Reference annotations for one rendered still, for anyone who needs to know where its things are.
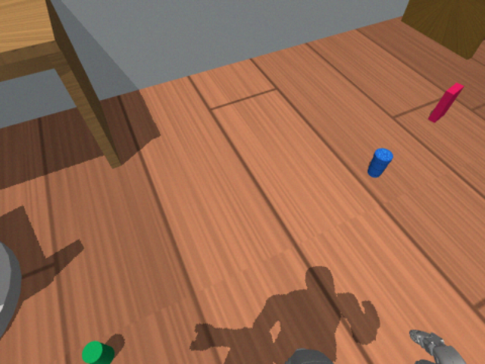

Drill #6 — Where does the right robot hand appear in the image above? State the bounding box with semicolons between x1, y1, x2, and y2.
409;330;467;364

